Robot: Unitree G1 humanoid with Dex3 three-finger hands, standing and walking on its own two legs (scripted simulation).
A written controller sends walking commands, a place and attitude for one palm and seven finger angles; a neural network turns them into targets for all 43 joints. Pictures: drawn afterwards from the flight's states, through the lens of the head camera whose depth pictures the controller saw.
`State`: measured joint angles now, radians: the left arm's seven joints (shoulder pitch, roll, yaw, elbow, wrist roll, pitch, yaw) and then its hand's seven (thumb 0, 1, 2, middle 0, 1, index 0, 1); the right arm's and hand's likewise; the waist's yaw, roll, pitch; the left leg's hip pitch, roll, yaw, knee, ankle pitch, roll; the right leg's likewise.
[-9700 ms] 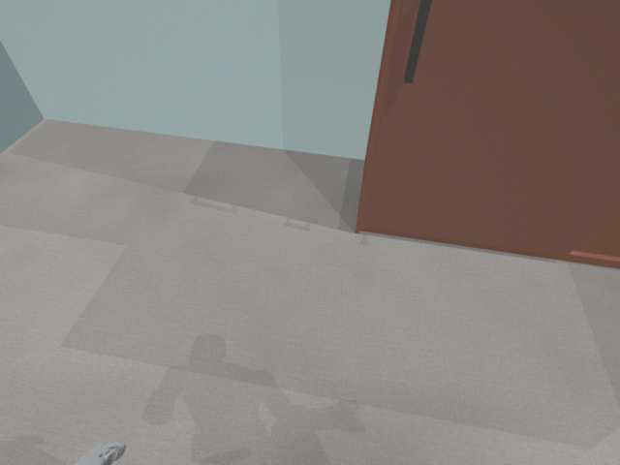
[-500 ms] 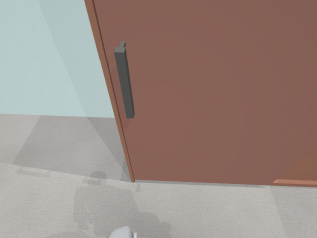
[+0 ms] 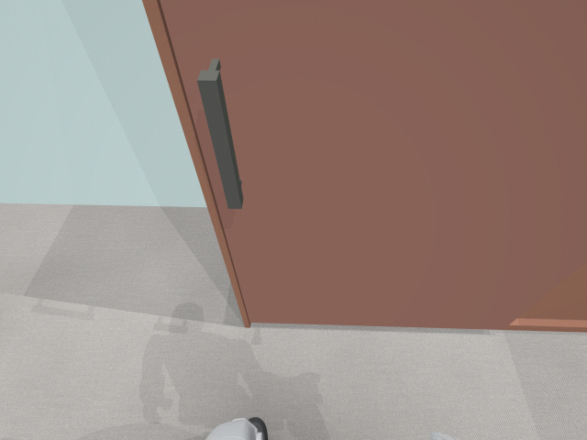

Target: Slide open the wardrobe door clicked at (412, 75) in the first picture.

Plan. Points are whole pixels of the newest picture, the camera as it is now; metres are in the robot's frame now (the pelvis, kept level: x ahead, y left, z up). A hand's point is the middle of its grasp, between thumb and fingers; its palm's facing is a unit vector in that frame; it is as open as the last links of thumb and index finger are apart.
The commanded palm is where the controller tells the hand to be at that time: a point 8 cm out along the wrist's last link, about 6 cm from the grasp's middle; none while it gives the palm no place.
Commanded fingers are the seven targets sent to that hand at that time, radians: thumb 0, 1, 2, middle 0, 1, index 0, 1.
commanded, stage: come to a stop and stand still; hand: left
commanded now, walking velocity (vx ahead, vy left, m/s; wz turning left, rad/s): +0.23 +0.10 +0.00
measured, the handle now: (226, 142) +0.52 +0.15 +0.11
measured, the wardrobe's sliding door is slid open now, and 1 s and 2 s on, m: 0.00 0.00 0.00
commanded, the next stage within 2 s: look again from close up in 1.02 s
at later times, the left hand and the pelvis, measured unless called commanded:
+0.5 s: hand out of the picture -0.09 +0.14 -0.15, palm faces +0.15 -0.97 -0.21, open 7.3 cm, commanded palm none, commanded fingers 0.00 0.90 0.90 -0.20 -0.30 -0.20 -0.30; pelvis -0.04 -0.02 +0.02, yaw +2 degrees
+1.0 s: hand out of the picture -0.02 +0.20 -0.16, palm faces +0.05 -0.98 -0.19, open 7.3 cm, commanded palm none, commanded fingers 0.00 0.90 0.90 -0.20 -0.30 -0.20 -0.30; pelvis -0.03 +0.02 +0.02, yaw +1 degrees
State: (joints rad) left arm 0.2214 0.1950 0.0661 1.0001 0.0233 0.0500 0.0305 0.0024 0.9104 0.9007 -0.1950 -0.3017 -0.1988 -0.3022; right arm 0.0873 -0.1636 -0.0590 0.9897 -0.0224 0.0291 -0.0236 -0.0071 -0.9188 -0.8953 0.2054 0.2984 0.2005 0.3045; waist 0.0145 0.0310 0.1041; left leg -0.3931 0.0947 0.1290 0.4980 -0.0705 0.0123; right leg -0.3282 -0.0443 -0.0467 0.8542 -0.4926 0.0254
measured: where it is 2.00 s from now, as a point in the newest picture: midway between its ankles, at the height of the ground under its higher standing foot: outside the picture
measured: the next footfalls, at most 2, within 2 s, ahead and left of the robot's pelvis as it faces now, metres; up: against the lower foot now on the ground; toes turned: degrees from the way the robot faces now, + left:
right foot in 0.04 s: +0.02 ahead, -0.13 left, +0.00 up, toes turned -3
left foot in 0.56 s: -0.01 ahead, +0.14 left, +0.00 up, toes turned +6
